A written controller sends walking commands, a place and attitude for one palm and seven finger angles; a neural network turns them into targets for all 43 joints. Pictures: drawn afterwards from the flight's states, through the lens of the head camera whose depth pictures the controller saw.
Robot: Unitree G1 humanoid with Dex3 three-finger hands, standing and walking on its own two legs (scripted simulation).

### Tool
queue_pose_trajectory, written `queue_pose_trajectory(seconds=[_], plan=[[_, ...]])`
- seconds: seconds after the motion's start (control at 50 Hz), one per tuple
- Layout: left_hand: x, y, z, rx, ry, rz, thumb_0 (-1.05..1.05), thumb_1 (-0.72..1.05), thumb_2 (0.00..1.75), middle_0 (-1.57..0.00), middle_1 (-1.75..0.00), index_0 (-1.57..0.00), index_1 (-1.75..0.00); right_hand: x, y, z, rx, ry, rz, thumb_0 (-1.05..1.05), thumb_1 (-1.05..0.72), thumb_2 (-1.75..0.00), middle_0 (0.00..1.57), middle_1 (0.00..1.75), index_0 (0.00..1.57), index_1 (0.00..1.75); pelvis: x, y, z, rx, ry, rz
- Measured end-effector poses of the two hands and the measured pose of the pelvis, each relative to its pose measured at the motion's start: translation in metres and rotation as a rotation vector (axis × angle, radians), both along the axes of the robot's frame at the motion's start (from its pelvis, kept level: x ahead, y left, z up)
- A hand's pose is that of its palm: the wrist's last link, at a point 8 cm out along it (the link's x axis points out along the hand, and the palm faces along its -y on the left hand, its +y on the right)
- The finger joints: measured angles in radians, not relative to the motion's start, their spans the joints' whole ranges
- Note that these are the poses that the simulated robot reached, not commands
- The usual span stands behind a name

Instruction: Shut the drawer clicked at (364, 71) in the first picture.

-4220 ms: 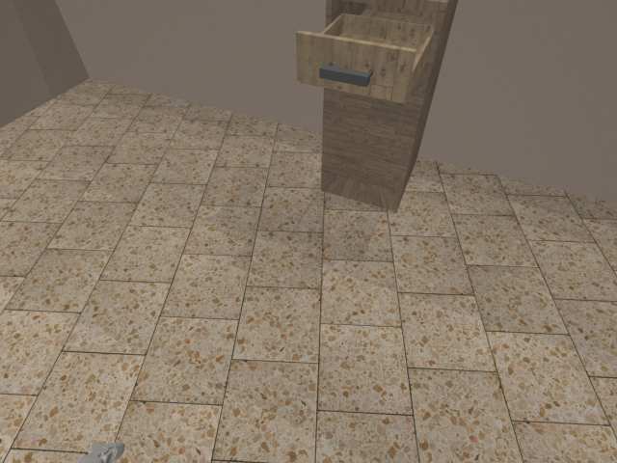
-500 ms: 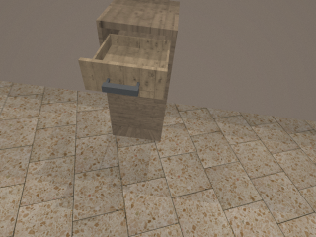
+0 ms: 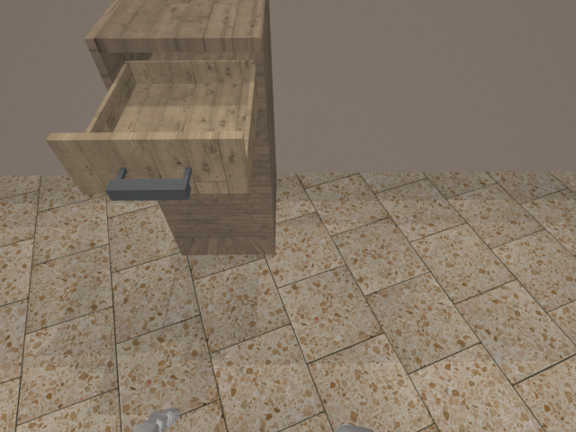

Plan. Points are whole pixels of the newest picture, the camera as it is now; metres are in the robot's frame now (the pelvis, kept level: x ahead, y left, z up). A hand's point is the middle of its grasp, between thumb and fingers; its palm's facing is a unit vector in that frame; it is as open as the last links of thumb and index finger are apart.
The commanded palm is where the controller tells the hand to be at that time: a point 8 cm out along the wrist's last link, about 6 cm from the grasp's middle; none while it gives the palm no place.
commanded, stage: take the last steps up to it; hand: left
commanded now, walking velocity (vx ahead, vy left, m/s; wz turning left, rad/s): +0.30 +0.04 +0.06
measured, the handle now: (152, 180) +0.53 +0.25 +0.02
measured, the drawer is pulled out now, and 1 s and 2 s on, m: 0.30 0.30 0.30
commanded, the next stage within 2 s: come to a stop and stand still in 0.68 s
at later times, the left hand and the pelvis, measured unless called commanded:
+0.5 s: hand out of the picture +0.04 +0.19 -0.17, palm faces +0.18 -0.97 -0.13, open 7.3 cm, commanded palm none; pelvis +0.13 +0.04 +0.01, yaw +3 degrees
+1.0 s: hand (168, 348) +0.28 +0.21 -0.15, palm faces +0.02 -0.97 -0.23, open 7.3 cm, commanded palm none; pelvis +0.21 +0.04 +0.01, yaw +0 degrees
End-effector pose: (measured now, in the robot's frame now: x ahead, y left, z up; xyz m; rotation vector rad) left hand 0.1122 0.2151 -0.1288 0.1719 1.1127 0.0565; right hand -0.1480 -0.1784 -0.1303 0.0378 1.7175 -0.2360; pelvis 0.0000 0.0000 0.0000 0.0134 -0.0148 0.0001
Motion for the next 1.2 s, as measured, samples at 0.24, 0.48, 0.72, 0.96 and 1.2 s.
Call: queue_pose_trajectory(seconds=[0.24,0.48,0.72,0.96,1.2], plan=[[-0.017,0.007,0.015,0.051,0.061,0.161,-0.03,0.95,0.9,-0.2,-0.3,-0.2,-0.3,0.228,-0.071,0.006,-0.103,-0.401,0.173,0.0,-0.91,-0.9,0.19,0.3,0.19,0.29,0.058,-0.015,0.019,-0.031,-0.022,0.048],[-0.079,0.02,-0.012,-0.059,0.386,0.28,0.0,0.92,0.9,-0.2,-0.3,-0.2,-0.3,0.394,-0.014,0.024,-0.112,-0.597,0.345,0.0,-0.91,-0.9,0.19,0.3,0.19,0.29,0.127,0.031,0.011,-0.058,-0.016,0.052],[0.026,0.073,-0.007,-0.016,0.318,0.177,0.0,0.91,0.9,-0.19,-0.3,-0.2,-0.3,0.379,0.012,0.026,-0.163,-0.515,0.223,-0.03,-0.96,-0.9,0.2,0.3,0.2,0.3,0.169,0.064,0.02,-0.015,-0.015,0.004],[0.153,0.056,0.006,0.056,0.102,0.095,0.0,0.92,0.9,-0.19,-0.3,-0.2,-0.3,0.305,0.02,-0.005,-0.037,-0.23,0.114,0.0,-0.91,-0.9,0.19,0.3,0.2,0.3,0.203,0.041,0.014,0.025,-0.008,0.014],[0.151,0.034,0.012,0.077,0.105,0.133,-0.01,0.93,0.9,-0.2,-0.3,-0.21,-0.3,0.317,0.0,-0.015,-0.007,-0.201,0.119,0.0,-0.91,-0.9,0.2,0.3,0.2,0.3,0.204,0.023,0.012,-0.002,-0.006,0.041]])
